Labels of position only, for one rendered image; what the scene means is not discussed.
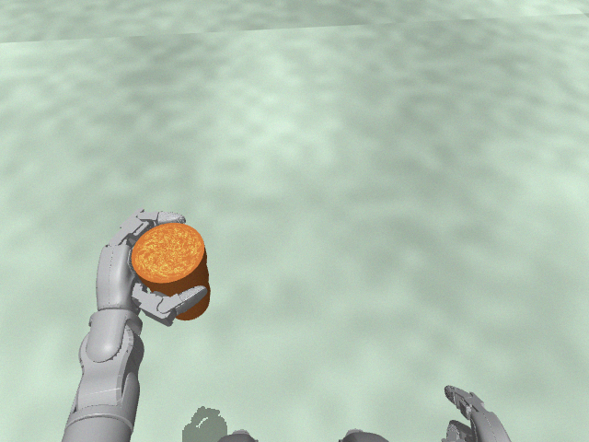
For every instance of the right robot hand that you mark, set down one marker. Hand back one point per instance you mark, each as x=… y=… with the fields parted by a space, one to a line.
x=485 y=426

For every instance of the left robot hand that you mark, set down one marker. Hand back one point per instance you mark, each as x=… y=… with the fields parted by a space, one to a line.
x=118 y=285

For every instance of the cup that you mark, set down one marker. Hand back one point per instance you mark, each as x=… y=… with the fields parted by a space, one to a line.
x=170 y=259

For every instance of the left robot arm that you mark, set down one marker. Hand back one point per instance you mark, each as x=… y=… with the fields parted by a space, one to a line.
x=106 y=400

